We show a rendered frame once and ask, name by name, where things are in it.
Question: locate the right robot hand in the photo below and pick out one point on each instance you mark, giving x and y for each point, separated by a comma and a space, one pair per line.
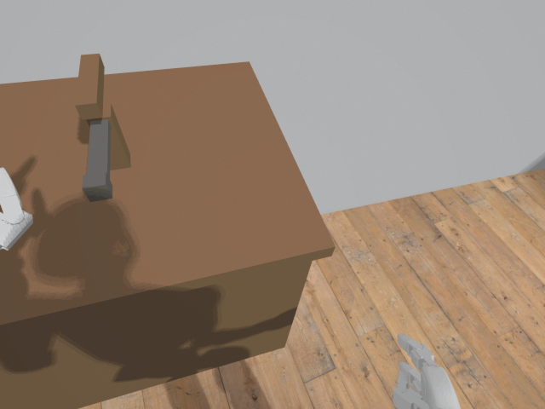
432, 388

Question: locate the tap lever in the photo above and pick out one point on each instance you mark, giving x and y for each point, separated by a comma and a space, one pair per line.
96, 184

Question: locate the counter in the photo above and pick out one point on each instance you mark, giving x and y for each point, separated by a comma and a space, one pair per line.
199, 259

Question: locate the left robot hand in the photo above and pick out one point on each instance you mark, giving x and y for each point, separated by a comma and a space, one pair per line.
13, 221

